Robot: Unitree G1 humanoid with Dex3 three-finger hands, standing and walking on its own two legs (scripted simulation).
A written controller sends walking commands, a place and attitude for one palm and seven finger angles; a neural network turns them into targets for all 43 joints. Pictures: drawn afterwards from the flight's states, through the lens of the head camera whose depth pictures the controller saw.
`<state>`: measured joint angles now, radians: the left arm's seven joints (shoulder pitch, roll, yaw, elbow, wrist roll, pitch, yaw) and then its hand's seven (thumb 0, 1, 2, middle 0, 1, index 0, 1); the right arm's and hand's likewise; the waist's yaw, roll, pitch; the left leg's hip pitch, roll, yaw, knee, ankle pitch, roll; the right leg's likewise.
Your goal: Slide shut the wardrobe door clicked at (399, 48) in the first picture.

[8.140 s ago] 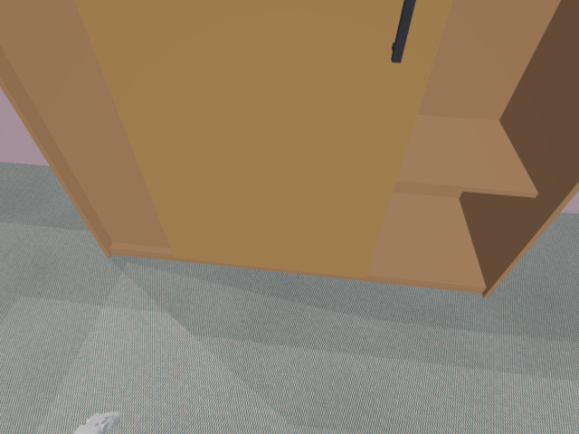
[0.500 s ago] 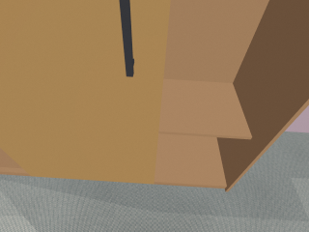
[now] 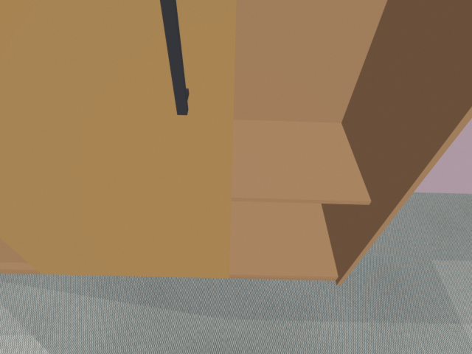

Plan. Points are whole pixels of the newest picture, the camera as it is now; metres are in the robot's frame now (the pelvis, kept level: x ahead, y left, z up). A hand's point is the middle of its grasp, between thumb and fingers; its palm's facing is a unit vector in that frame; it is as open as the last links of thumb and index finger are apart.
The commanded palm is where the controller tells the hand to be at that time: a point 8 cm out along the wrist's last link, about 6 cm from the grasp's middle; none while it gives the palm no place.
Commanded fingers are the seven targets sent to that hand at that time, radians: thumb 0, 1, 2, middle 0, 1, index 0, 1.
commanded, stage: come to a stop and stand still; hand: left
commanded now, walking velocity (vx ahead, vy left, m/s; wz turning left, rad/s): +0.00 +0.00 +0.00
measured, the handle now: (178, 54) +0.51 +0.14 +0.26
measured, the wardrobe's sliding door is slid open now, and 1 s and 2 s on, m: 0.47 0.47 0.47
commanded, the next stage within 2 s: look again from close up in 0.12 s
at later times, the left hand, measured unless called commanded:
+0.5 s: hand out of the picture +0.04 +0.19 -0.18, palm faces +0.03 -0.97 -0.22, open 7.4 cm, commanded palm none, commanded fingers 0.00 0.90 0.90 -0.20 -0.30 -0.20 -0.30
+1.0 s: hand out of the picture -0.01 +0.21 -0.18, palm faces +0.00 -0.98 -0.18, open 7.4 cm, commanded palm none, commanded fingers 0.00 0.90 0.90 -0.20 -0.30 -0.20 -0.30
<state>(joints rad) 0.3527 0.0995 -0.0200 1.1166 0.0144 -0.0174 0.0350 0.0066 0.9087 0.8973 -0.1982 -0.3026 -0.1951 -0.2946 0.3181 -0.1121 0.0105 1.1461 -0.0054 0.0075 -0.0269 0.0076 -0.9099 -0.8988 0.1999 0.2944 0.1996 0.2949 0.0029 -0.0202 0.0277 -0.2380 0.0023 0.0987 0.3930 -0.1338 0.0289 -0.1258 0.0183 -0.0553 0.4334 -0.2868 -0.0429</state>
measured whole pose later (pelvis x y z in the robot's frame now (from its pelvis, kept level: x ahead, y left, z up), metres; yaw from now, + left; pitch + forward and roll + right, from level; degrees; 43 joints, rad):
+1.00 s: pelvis +0.01 +0.04 +0.00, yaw -1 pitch -2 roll -1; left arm 0.34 0.16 -0.02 1.08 0.02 0.00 0.05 0.01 0.91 0.90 -0.20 -0.30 -0.20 -0.29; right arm 0.24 -0.17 0.00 1.10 0.00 0.00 -0.02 0.01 -0.91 -0.90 0.20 0.29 0.20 0.30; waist 0.01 -0.02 0.05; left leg -0.22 -0.04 0.13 0.43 -0.18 0.09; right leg -0.09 -0.02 -0.03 0.43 -0.30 0.02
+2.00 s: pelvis -0.03 +0.03 -0.02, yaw +2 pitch +1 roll +0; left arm 0.29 0.20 0.11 0.03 -0.20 -0.29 -0.03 0.02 0.79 0.84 -0.20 -0.38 -0.20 -0.37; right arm 0.26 -0.26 0.01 0.75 0.02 -0.29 -0.04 0.01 -0.90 -0.90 0.20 0.29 0.20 0.30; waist -0.04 0.01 -0.07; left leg -0.44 -0.05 0.08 0.62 -0.21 0.05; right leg -0.36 0.00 -0.05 0.69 -0.35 -0.03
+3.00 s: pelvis +0.01 +0.03 -0.01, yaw +3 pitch -3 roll -2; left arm 0.05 0.46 0.45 -0.23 -0.39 0.11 -0.36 0.00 -0.37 0.35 -0.29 -1.12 -0.29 -1.11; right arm 0.17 -0.26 0.07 0.65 0.08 -0.30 -0.11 0.02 -0.90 -0.90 0.20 0.29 0.20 0.30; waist 0.07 0.04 -0.03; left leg -0.27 -0.05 0.01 0.55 -0.23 0.07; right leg -0.12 0.03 -0.08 0.49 -0.32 -0.03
